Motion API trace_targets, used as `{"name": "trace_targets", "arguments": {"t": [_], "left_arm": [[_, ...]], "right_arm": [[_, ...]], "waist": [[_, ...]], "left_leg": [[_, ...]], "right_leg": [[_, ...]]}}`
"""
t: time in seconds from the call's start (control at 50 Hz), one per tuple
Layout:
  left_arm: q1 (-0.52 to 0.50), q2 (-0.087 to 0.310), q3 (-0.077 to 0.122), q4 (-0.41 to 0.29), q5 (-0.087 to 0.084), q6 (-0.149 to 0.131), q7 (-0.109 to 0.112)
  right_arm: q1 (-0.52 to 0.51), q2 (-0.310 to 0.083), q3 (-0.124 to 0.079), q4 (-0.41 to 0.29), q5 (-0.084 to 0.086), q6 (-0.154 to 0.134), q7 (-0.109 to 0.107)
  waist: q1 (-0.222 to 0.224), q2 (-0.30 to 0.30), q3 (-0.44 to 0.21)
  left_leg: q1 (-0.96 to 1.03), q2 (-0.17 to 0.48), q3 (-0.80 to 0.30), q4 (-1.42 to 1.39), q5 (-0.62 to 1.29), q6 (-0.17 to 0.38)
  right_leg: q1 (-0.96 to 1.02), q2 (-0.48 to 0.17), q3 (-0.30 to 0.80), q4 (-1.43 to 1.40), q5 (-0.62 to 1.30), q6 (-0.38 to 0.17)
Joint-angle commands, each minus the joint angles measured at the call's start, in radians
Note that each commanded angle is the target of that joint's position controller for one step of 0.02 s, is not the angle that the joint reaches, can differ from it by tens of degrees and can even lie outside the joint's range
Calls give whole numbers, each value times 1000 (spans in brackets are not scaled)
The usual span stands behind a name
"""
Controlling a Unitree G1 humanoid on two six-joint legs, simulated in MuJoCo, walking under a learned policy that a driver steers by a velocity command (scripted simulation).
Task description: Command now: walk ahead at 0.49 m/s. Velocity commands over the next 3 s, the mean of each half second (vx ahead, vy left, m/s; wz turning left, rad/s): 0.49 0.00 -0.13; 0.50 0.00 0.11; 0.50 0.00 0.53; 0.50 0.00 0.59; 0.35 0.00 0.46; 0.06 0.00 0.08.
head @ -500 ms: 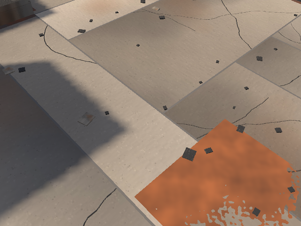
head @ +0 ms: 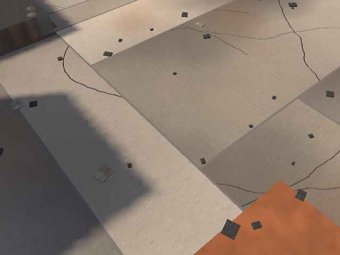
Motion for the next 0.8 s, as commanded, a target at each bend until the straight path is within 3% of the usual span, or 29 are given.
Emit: {"name": "trace_targets", "arguments": {"t": [0.02, 0.1, 0.16, 0.2, 0.24, 0.26, 0.28, 0.3, 0.32, 0.34, 0.36, 0.38, 0.4, 0.42, 0.44, 0.48, 0.54, 0.58, 0.64, 0.72, 0.76, 0.78, 0.8], "left_arm": [[-40, 141, 21, -59, -1, -15, 23], [41, 158, 23, -49, -13, -6, 34], [113, 165, 26, -25, -22, 7, 35], [137, 170, 31, -14, -23, 19, 37], [128, 186, 39, -15, -23, 31, 39], [112, 190, 40, -20, -22, 36, 39], [96, 173, 33, -28, -19, 41, 37], [90, 134, 15, -57, -5, 41, 35], [217, -3, -24, -65, -10, 22, 27], [174, 80, -5, -51, -33, 1, 27], [82, 155, 19, -82, -60, -9, 28], [31, 154, 21, -94, -60, -9, 36], [3, 141, 29, -95, -46, -1, 43], [34, 116, 33, -91, -42, 14, 44], [54, 89, 32, -83, -41, 30, 42], [48, 64, 35, -92, -44, 52, 41], [-31, 66, 42, -134, -32, 63, 38], [-89, 51, 37, -151, -20, 54, 29], [-222, 34, 22, -190, -7, 41, 13], [-349, 50, 16, -235, -19, 25, -1], [-352, 75, 22, -245, -25, 15, -7], [-321, 97, 30, -240, -27, 10, -9], [-243, 124, 45, -220, -27, 4, -7]], "right_arm": [[9, -46, -12, -48, -13, 4, 1], [-149, -23, 3, -86, -6, -6, 21], [-240, -26, 11, -117, 3, -9, 39], [-273, -39, 11, -139, 6, -14, 53], [-242, -68, 2, -143, 8, -19, 61], [-180, -95, -11, -131, 6, -22, 61], [-25, -137, -36, -86, 5, -24, 56], [178, -213, -60, -42, -10, -26, 45], [279, -300, -82, -10, -20, -19, 46], [277, -195, -52, -17, -19, -19, 46], [186, -146, -35, -30, -17, -23, 42], [98, -114, -23, -48, -19, -25, 40], [41, -75, -13, -49, -22, -29, 43], [14, -65, -11, -44, -32, -34, 43], [3, -51, -10, -38, -34, -36, 45], [15, -64, -15, -21, -35, -41, 40], [41, -92, -25, -8, -39, -39, 21], [90, -97, -26, 18, -34, -33, 16], [136, -112, -26, 38, -9, -20, 14], [223, -145, -37, 77, 4, -1, 17], [221, -151, -43, 84, 9, 8, 13], [210, -155, -45, 85, 10, 12, 12], [182, -158, -45, 80, 12, 16, 11]], "waist": [[-44, -72, 56], [8, -73, 61], [40, -75, 77], [38, -81, 80], [4, -103, 55], [-38, -117, 17], [-117, -109, -73], [-190, -50, -229], [-143, 209, -391], [-169, 170, -411], [-154, 129, -249], [-122, 65, -164], [-95, 21, -86], [-57, 69, -67], [-42, 67, -47], [-24, 44, -13], [-29, 15, 24], [-43, 0, 40], [-69, -14, 78], [-99, -6, 98], [-76, 23, 84], [-50, 42, 62], [5, 57, 14]], "left_leg": [[-65, 43, -25, -152, 160, -27], [-6, -14, 33, -415, 334, -34], [-18, -35, 38, -507, 322, -29], [-34, -44, 30, -549, 260, -9], [29, -64, 40, -578, 182, 19], [140, -93, 59, -595, 152, 36], [348, -122, 78, -613, 157, 64], [673, 13, -61, -568, 170, 124], [1057, 275, -526, -658, -25, 274], [1037, 288, -666, -764, -100, 261], [904, 257, -499, -778, -66, 203], [756, 223, -362, -804, 17, 175], [628, 178, -252, -852, 70, 150], [548, 160, -181, -884, 100, 142], [498, 139, -130, -911, 120, 139], [459, 126, -41, -942, 185, 142], [483, 129, 46, -963, 255, 146], [491, 111, 72, -975, 264, 151], [516, 98, 77, -988, 272, 161], [640, 133, 32, -922, 289, 164], [676, 153, 5, -877, 319, 150], [678, 156, -5, -841, 377, 139], [660, 137, 9, -752, 514, 119]], "right_leg": [[-65, -292, 231, -218, 55, -169], [-23, -253, 143, -206, 114, -125], [82, -285, 142, -167, 116, -121], [169, -324, 153, -122, 148, -111], [223, -349, 158, -59, 265, -92], [218, -337, 155, 24, 421, -79], [176, -288, 126, 198, 541, -55], [-15, -228, 87, 486, 383, -22], [-432, -45, 46, 872, -174, 52], [-531, -54, 210, 1011, -415, 41], [-601, -104, 213, 1050, -351, 24], [-575, -161, 187, 1019, -259, 22], [-538, -189, 181, 956, -196, 22], [-471, -220, 189, 917, -150, 24], [-432, -228, 187, 897, -133, 27], [-446, -231, 182, 867, -94, 32], [-544, -228, 201, 752, 35, 46], [-543, -213, 190, 614, 116, 48], [-530, -210, 94, 431, 186, 52], [-542, -177, 80, 293, 132, 54], [-491, -161, 83, 248, 76, 41], [-420, -143, 75, 229, 53, 30], [-284, -112, 51, 200, 56, 13]]}}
